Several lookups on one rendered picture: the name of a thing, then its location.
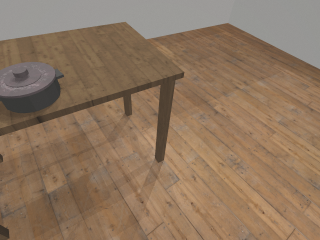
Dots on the knob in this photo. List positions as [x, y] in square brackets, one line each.
[20, 72]

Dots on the lid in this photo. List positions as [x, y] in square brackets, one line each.
[40, 76]

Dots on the pot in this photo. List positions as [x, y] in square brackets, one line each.
[35, 102]

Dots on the table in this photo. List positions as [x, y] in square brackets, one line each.
[100, 64]

